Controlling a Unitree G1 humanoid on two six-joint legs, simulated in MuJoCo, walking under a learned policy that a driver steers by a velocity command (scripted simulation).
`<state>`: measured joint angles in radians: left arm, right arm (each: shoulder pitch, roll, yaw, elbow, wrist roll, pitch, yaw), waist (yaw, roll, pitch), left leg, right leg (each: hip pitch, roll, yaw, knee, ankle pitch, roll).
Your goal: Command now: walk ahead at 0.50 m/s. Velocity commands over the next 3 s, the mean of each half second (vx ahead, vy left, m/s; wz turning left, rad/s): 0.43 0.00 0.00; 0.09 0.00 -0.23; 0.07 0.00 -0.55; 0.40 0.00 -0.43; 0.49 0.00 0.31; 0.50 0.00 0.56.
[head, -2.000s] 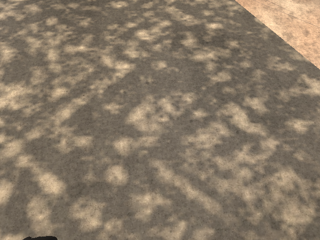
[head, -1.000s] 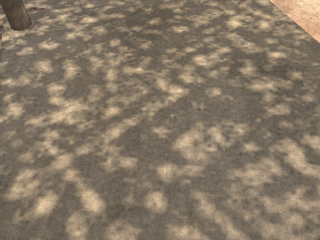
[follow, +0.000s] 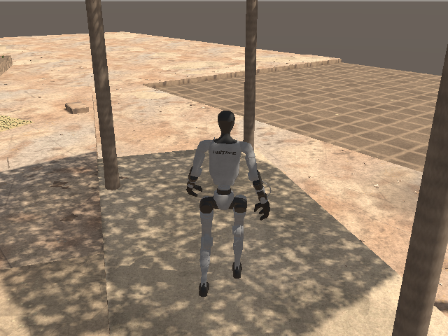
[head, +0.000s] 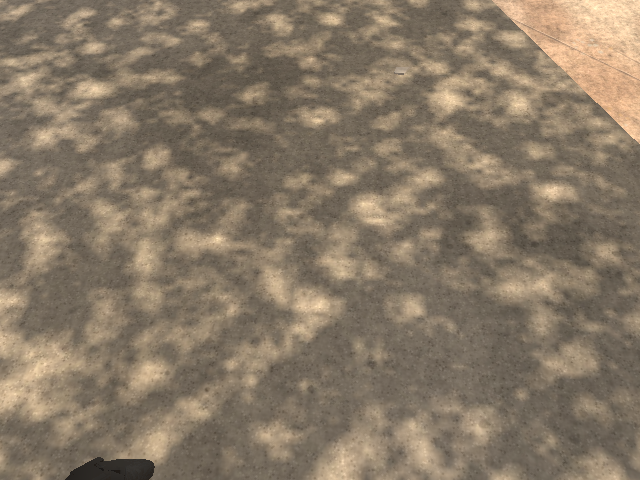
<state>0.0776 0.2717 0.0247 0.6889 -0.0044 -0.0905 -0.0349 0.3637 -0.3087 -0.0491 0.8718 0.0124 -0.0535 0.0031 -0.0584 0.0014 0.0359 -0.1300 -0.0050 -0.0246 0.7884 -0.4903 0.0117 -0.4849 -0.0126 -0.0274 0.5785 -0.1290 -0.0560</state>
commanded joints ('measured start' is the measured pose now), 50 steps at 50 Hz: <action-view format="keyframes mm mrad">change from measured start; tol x32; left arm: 1 305 175 58 16 -1 1 8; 50 130 204 91 30 11 65 61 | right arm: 1 -20 -137 -18 -103 32 -52 10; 50 -338 -88 -55 -64 -13 70 -52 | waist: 1 159 -160 -232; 18 135 -60 27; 25 46 266 -426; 50 55 -108 -75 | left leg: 1 -647 28 -85 510 -5 29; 20 -414 44 12 -282 557 16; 25 482 419 -402 -248 1316 330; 31 -149 232 -181 -506 658 219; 41 -147 300 -109 -559 266 221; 50 -505 -3 -42 300 -2 -44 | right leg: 1 734 -341 606 -280 -229 -209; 15 383 -173 104 -463 150 -149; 23 478 -124 60 -46 564 -31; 25 16 69 47 524 -503 86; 27 -80 17 153 646 -551 94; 44 263 -21 -20 -21 -127 21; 47 316 -365 552 -315 283 -261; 50 378 -245 373 -253 329 -172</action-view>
